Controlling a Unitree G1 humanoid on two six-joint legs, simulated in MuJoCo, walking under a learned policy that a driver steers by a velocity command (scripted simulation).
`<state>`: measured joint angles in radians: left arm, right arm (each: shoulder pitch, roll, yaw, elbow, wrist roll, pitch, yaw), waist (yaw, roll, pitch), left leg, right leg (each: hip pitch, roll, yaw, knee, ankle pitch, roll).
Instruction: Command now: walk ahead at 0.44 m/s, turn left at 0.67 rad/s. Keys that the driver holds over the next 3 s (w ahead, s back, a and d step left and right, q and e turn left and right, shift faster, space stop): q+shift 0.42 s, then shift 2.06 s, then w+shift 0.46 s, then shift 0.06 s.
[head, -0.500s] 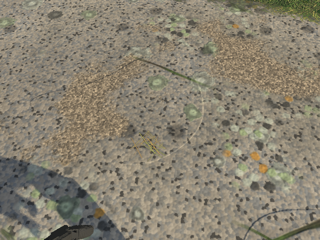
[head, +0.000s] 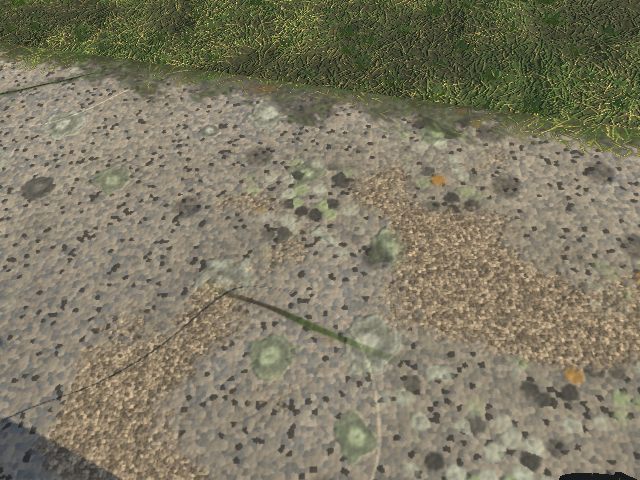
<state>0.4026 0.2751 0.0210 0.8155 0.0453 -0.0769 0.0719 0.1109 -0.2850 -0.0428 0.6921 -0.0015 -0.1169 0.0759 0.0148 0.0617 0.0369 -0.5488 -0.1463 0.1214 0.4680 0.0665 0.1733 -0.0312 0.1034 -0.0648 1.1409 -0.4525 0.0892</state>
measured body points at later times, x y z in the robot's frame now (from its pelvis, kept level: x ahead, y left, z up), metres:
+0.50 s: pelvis +0.24 -0.07 +0.03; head +0.27 -0.06 +0.48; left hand +0.29 +0.24 -0.04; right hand +0.52 -0.26 -0.06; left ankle +0.16 +0.03 -0.61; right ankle +0.39 -0.12 -0.70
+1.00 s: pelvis +0.25 -0.06 +0.03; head +0.24 -0.05 +0.48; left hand +0.18 +0.22 -0.09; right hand +0.50 -0.16 -0.07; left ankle +0.17 +0.02 -0.70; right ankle +0.36 -0.16 -0.70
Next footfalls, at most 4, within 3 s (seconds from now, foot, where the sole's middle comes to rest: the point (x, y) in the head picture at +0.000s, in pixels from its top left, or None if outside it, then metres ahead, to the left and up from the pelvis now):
0.38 right None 0.39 -0.13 -0.74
0.78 left None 0.21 0.04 -0.74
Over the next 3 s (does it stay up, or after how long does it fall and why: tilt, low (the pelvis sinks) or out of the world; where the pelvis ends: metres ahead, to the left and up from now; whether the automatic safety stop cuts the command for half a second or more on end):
stays up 0.43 -0.02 0.04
